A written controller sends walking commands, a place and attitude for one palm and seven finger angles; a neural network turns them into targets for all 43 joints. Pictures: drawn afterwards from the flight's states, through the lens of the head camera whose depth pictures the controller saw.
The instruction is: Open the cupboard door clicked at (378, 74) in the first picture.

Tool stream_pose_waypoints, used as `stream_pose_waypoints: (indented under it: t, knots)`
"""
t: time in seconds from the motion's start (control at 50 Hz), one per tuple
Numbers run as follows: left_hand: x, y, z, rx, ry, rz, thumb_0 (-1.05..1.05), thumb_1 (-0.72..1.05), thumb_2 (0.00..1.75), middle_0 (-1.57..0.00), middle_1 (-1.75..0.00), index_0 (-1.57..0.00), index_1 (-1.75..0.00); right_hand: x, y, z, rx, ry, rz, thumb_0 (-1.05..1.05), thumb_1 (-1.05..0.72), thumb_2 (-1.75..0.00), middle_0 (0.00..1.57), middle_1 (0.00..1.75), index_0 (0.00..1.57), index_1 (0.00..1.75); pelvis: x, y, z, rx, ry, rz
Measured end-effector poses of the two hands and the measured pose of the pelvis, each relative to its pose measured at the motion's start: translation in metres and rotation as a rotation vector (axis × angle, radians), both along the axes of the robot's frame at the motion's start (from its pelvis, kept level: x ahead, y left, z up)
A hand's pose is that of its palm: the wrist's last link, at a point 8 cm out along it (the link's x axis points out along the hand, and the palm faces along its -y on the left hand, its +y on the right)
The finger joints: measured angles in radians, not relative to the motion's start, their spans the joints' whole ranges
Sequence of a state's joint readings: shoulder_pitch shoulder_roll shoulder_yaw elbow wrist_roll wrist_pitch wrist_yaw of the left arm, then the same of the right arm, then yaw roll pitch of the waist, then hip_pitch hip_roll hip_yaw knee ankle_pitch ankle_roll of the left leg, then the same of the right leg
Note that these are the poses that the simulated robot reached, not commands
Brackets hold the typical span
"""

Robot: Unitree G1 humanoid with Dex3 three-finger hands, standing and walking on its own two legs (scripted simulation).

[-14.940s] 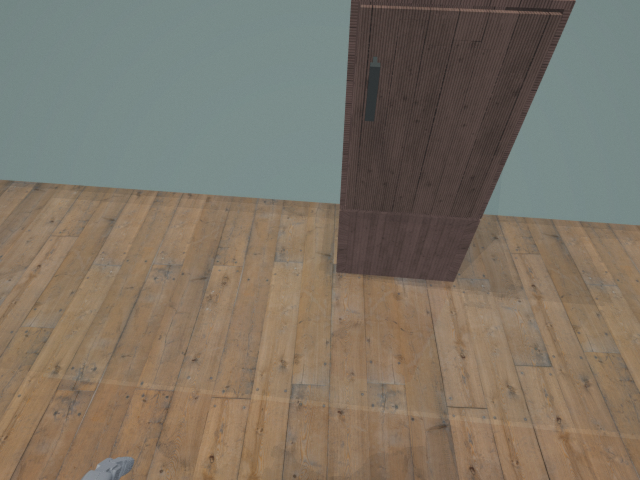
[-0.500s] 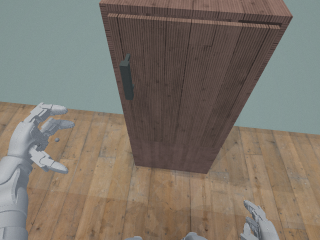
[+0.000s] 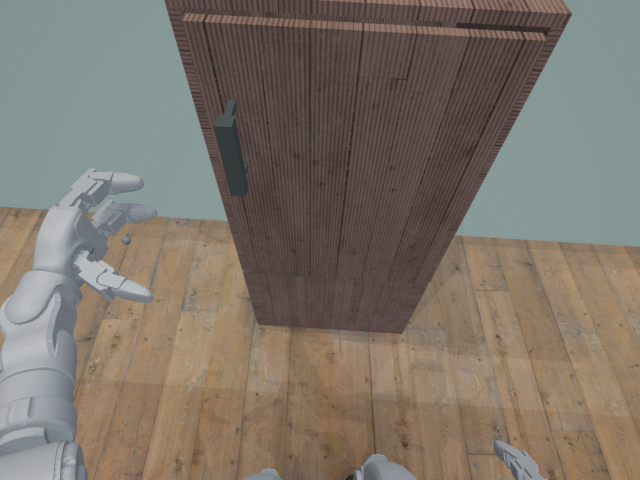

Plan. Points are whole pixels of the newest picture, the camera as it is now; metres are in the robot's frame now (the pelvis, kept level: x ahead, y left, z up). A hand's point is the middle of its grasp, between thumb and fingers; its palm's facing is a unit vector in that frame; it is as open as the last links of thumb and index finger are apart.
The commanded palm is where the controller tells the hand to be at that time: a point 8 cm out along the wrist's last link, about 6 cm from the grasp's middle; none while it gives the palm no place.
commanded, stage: move the hooked fingers beside the handle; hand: left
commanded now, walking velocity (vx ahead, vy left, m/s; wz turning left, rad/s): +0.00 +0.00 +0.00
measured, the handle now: (235, 149) +0.55 +0.14 +0.07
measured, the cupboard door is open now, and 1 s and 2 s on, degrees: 0 0 0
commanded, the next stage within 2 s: slide the fingers in behind the handle in 1.70 s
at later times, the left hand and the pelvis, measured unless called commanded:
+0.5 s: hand (161, 200) +0.44 +0.22 +0.08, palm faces -0.05 -1.00 -0.01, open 14.0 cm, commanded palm +0.42 +0.28 +0.08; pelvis +0.00 +0.00 -0.01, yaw -1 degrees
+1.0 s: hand (183, 168) +0.50 +0.21 +0.08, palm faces -0.06 -1.00 -0.01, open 14.0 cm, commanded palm +0.47 +0.26 +0.07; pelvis +0.00 +0.00 -0.01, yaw -2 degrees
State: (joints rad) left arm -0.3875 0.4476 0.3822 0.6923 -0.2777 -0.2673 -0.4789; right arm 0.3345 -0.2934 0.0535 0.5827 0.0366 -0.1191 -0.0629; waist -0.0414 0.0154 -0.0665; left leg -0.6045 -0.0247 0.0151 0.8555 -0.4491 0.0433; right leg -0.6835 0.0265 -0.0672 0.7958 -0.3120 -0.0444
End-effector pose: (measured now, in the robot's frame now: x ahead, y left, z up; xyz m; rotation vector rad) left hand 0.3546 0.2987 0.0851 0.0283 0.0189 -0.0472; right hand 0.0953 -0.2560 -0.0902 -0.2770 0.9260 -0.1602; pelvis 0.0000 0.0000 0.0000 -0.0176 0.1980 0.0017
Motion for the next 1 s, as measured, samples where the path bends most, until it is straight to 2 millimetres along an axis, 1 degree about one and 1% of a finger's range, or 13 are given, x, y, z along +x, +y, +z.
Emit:
stream_pose_waypoints:
  t: [0.12,0.3,0.46,0.74,0.92,1.0]
  knots:
    - [0.018,-0.01,-0.001,-0.014,0.012,-0.023,-0.02,-0.5,0.3,-0.3,-1.2,-0.3,-1.2,-0.003,-0.001,-0.001,-0.001,0.018,-0.014,0.01,-0.91,-0.9,0.2,0.3,0.21,0.3,0.001,0.001,-0.001,0.001,0.012,-0.001]
    - [0.039,-0.016,-0.004,-0.003,0.014,-0.005,-0.02,-0.5,0.3,-0.3,-1.2,-0.3,-1.2,-0.013,-0.001,-0.006,0.003,0.062,-0.03,0.01,-0.91,-0.9,0.2,0.3,0.21,0.3,0.0,0.001,-0.003,0.001,0.032,-0.007]
    - [0.062,-0.023,-0.005,-0.009,0.02,-0.008,-0.02,-0.5,0.3,-0.3,-1.2,-0.3,-1.2,-0.033,-0.004,-0.013,0.0,0.143,-0.058,0.01,-0.91,-0.9,0.2,0.3,0.21,0.3,-0.001,0.0,-0.006,0.0,0.056,-0.008]
    - [0.097,-0.025,-0.006,-0.014,0.021,-0.012,-0.02,-0.5,0.3,-0.3,-1.2,-0.3,-1.2,-0.075,-0.011,-0.016,-0.023,0.282,-0.121,0.01,-0.91,-0.9,0.2,0.3,0.21,0.3,-0.001,0.0,-0.01,-0.005,0.1,-0.017]
    - [0.12,-0.037,-0.007,-0.022,0.024,-0.02,-0.02,-0.5,0.3,-0.3,-1.2,-0.3,-1.2,-0.091,-0.008,-0.017,-0.026,0.34,-0.144,0.01,-0.91,-0.9,0.2,0.3,0.21,0.3,-0.001,0.003,-0.013,-0.011,0.126,-0.017]
    - [0.129,-0.037,-0.008,-0.012,0.024,-0.012,-0.02,-0.5,0.3,-0.3,-1.2,-0.3,-1.2,-0.096,-0.005,-0.017,-0.02,0.354,-0.156,0.01,-0.91,-0.9,0.2,0.3,0.21,0.3,0.0,0.004,-0.014,-0.011,0.138,-0.026]
